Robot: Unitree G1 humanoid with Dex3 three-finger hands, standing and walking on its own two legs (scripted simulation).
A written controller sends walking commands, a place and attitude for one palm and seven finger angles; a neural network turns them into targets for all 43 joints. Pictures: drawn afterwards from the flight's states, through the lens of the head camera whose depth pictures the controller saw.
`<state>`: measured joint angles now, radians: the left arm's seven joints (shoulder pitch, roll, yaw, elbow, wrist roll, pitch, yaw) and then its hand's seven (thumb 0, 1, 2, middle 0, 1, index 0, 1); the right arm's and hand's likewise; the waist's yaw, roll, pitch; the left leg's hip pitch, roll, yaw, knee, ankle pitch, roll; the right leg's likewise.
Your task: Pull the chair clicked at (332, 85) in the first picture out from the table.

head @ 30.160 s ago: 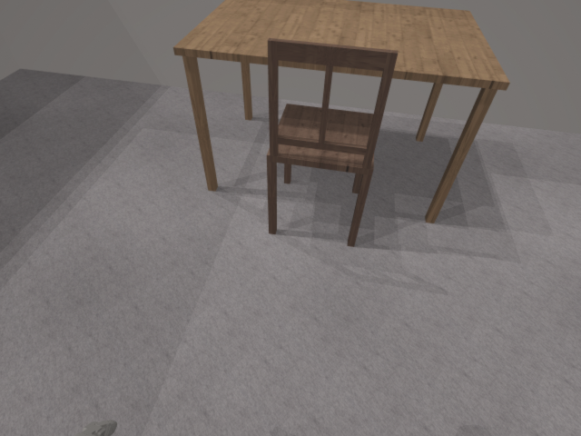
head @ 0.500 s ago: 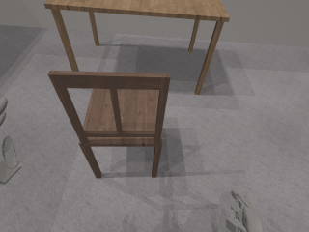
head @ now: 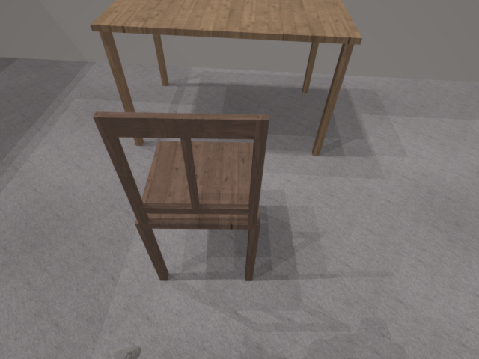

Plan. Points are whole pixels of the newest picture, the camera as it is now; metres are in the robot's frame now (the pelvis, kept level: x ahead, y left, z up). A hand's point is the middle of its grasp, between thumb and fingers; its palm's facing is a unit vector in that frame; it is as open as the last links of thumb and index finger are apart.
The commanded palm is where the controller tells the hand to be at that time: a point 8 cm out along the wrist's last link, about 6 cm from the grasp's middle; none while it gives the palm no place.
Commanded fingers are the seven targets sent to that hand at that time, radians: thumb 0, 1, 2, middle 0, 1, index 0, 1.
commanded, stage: let the arm hang, fingers relaxed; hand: left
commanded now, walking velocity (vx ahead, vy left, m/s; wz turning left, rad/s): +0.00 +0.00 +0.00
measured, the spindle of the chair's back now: (191, 175) +0.57 +0.14 -0.09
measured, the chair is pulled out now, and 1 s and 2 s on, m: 0.61 0.61 0.61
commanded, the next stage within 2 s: look to check the result in 0.86 s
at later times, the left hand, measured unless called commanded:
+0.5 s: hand out of the picture -0.04 +0.17 -0.16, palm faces +0.02 -0.97 -0.24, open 7.4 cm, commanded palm none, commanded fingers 0.00 0.90 0.90 -0.20 -0.30 -0.20 -0.30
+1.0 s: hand out of the picture -0.02 +0.14 -0.17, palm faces +0.03 -0.98 -0.17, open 7.4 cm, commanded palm none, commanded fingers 0.00 0.90 0.90 -0.20 -0.30 -0.20 -0.30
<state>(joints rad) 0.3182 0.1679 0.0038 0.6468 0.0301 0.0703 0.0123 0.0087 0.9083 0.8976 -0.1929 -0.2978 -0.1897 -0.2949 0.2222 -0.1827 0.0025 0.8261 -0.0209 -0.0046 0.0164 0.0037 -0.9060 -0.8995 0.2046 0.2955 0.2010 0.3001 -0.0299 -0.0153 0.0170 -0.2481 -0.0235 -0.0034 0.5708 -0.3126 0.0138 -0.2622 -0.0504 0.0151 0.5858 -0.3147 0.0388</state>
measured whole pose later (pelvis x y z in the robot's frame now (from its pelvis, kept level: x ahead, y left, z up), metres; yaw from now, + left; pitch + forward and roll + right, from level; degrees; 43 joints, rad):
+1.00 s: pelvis -0.01 -0.02 +0.01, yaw +0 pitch -1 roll +0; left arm 0.32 0.12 0.00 1.06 0.01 0.01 0.04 0.00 0.91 0.90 -0.20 -0.30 -0.20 -0.30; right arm 0.35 -0.11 -0.01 1.07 -0.01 -0.01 -0.03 0.00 -0.91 -0.90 0.20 0.30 0.20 0.30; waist -0.01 0.01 0.06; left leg -0.21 0.02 -0.03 0.48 -0.25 -0.02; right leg -0.22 -0.01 -0.01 0.48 -0.25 0.00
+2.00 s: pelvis -0.01 -0.02 +0.01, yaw +1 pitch -2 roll +0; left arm 0.31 0.13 0.00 1.06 0.01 0.01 0.04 0.00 0.91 0.90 -0.20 -0.30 -0.19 -0.30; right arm 0.33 -0.11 0.00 1.08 0.00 -0.01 -0.04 0.00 -0.91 -0.90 0.20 0.30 0.20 0.30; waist 0.00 0.00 0.07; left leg -0.18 0.02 -0.03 0.46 -0.25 -0.02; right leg -0.19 -0.01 -0.02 0.47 -0.25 0.00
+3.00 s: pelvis -0.01 -0.02 +0.01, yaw +1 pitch -2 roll +0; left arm 0.31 0.13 0.00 1.06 0.01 0.01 0.04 0.00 0.91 0.90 -0.20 -0.30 -0.19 -0.30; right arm 0.32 -0.10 0.00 1.08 0.00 -0.01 -0.04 0.00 -0.91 -0.90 0.20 0.30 0.20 0.30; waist 0.00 0.00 0.07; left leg -0.19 0.02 -0.04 0.46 -0.25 -0.02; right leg -0.19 -0.01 -0.02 0.47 -0.25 0.00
